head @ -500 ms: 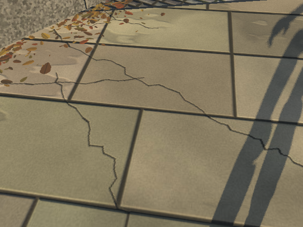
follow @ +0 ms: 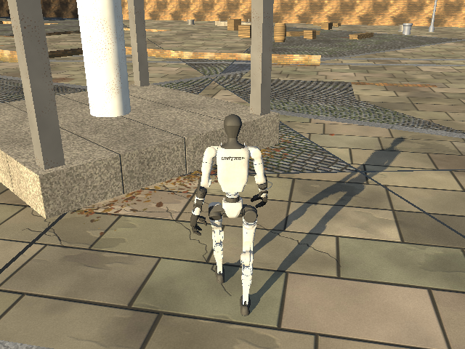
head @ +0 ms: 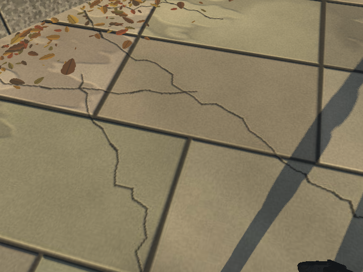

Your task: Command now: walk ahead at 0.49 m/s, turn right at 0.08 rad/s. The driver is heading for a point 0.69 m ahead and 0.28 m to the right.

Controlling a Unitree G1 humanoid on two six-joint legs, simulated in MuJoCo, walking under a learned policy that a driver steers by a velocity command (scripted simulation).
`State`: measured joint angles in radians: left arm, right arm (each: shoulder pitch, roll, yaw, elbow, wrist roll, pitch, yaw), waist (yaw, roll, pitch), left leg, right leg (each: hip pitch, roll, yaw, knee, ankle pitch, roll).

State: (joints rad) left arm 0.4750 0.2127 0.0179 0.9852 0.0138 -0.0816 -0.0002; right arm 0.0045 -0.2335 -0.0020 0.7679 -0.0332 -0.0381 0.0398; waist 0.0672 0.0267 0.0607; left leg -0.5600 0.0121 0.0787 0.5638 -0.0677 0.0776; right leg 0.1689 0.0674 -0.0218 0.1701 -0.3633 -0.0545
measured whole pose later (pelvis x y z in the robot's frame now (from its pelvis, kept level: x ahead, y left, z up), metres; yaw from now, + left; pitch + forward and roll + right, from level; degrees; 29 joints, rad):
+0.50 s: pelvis +0.27 +0.00 +0.01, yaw -14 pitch +0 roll +1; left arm 0.06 0.22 0.03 0.83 0.03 -0.01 -0.06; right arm 0.40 -0.21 -0.03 0.99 -0.02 -0.09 -0.02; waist -0.04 -0.02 0.07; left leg 0.10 -0.04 0.29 0.23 -0.34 0.04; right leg -0.60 -0.06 -0.10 0.67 -0.03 -0.09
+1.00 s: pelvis +0.54 -0.10 +0.01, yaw -31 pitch +2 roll +0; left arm 0.42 0.27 0.07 0.91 0.01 -0.05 0.00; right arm 0.04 -0.25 -0.03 0.76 -0.04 -0.02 0.02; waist 0.09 0.04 0.05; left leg -0.65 0.09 -0.03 0.72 -0.05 -0.05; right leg -0.01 0.15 0.14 0.28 -0.28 -0.12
